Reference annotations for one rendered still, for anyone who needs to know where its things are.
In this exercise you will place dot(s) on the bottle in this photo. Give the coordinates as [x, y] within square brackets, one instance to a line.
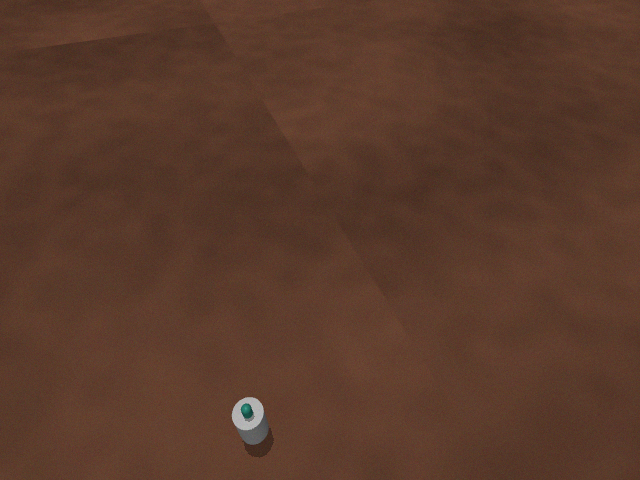
[250, 420]

